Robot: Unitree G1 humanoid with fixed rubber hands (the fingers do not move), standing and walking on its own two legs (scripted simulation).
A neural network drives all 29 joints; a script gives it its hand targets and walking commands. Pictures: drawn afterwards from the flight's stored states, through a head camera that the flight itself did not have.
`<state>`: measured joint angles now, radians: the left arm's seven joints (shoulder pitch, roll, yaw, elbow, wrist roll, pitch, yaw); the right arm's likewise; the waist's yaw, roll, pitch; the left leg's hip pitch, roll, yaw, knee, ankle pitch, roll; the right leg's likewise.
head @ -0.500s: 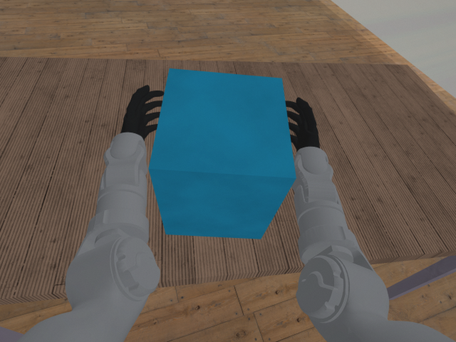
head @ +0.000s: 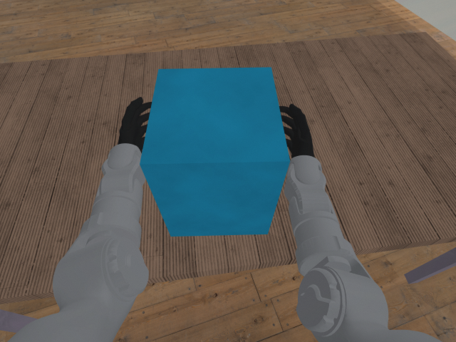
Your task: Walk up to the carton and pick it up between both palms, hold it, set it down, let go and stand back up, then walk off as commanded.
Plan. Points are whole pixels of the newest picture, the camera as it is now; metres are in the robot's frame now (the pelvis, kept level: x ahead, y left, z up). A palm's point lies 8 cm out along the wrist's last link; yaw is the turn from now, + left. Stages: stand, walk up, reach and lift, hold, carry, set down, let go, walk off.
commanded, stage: set down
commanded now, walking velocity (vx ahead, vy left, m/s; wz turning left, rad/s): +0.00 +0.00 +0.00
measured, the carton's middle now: (217, 158) +0.45 +0.00 +0.04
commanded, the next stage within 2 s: none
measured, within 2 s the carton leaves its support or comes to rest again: neither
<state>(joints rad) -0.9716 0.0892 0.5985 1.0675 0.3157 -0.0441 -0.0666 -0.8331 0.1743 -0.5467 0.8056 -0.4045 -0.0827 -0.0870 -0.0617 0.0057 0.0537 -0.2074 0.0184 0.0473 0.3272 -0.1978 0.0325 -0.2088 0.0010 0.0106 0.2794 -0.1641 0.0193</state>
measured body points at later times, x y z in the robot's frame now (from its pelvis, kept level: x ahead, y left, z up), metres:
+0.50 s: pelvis -0.03 +0.02 -0.01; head +0.00 +0.02 +0.44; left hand +0.43 +0.18 +0.10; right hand +0.41 -0.15 +0.11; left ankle -0.04 +0.12 -0.75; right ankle -0.02 -0.12 -0.75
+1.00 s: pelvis -0.06 +0.01 -0.01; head -0.04 +0.03 +0.44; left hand +0.39 +0.19 +0.10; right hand +0.35 -0.16 +0.07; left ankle -0.04 +0.12 -0.75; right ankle -0.02 -0.12 -0.75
